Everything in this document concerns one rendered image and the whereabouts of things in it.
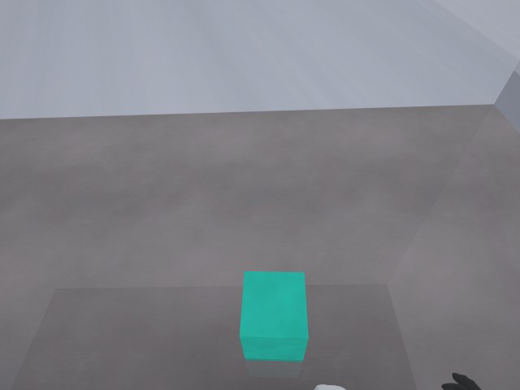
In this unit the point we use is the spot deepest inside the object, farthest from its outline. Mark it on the right robot hand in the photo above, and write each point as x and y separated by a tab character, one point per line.
463	383

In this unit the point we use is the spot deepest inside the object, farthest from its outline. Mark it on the carton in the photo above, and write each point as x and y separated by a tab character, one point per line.
273	323

